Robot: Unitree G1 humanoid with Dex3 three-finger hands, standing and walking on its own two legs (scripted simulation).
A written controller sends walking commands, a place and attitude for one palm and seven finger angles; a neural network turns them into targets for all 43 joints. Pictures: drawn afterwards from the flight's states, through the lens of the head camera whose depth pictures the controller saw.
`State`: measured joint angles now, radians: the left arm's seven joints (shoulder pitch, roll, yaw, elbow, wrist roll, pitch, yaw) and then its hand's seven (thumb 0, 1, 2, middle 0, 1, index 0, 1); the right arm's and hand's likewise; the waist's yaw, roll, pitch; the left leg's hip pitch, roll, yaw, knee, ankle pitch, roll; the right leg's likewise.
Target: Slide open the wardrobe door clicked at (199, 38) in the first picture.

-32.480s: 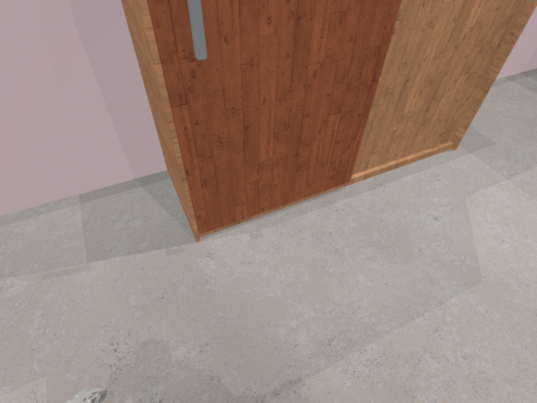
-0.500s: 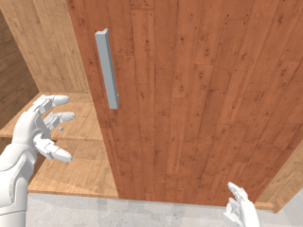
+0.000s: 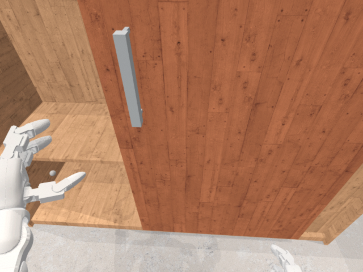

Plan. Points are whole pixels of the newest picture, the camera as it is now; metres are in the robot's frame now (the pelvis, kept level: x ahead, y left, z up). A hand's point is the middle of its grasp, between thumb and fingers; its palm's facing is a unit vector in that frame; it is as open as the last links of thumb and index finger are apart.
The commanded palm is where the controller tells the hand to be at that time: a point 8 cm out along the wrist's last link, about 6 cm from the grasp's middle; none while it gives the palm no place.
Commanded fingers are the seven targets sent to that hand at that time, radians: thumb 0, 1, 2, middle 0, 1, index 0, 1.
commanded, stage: draw the hand back to the body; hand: left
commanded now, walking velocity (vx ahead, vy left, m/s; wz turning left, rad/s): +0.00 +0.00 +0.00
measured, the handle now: (132, 80) +0.49 +0.20 +0.21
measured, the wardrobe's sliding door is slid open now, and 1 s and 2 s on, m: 0.66 0.66 0.66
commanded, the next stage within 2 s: step back with the hand held close in 0.66 s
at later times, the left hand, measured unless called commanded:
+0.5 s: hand (42, 183) +0.20 +0.28 +0.16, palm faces +0.49 -0.79 -0.36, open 7.6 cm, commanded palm +0.15 +0.31 +0.17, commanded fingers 0.00 0.90 0.90 -0.20 -0.30 -0.20 -0.30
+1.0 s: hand (48, 183) +0.20 +0.27 +0.16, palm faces +0.41 -0.79 -0.46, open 7.4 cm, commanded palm +0.14 +0.31 +0.17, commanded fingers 0.00 0.90 0.90 -0.20 -0.30 -0.20 -0.30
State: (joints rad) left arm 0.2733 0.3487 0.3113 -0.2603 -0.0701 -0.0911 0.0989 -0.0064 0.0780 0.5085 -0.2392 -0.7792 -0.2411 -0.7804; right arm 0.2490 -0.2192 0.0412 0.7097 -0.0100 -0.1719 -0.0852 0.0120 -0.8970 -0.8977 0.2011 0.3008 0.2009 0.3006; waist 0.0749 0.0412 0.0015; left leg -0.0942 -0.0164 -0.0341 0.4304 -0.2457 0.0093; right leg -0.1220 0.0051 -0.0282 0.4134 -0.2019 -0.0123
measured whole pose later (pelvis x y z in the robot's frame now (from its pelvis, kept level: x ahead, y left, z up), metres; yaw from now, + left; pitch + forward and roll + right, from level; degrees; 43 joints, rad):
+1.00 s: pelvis +0.00 +0.01 +0.00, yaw +0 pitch +0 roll -1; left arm 0.49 0.38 0.38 -0.41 -0.04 -0.15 0.10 0.01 0.89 0.90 -0.21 -0.30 -0.21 -0.30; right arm 0.18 -0.24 0.00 0.59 -0.01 -0.06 -0.07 0.01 -0.90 -0.90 0.20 0.30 0.20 0.30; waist 0.02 0.04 -0.01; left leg -0.21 -0.02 -0.03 0.46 -0.24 0.01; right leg -0.22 0.01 -0.03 0.41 -0.18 0.00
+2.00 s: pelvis -0.15 +0.00 -0.01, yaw +5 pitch +3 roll +0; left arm 0.50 0.38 0.42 -0.47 0.00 -0.28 0.13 0.01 0.89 0.90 -0.21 -0.30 -0.22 -0.30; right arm 0.19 -0.18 -0.02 0.66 -0.01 -0.15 -0.04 0.01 -0.90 -0.90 0.20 0.30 0.20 0.30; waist 0.09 -0.04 -0.01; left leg -0.61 0.02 0.04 0.88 -0.37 -0.03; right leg -0.26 0.06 0.06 0.58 -0.36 -0.02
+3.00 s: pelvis -0.20 +0.05 -0.01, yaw +0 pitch +1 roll +0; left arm 0.52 0.40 0.39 -0.38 -0.03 -0.19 0.14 0.01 0.89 0.90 -0.21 -0.30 -0.21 -0.30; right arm 0.21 -0.19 0.03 0.61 -0.01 -0.14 -0.05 0.01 -0.90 -0.90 0.20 0.30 0.20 0.30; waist 0.01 0.00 -0.02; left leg -0.27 0.01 0.08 0.52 -0.27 0.03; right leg -0.24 0.01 -0.01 0.50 -0.28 -0.01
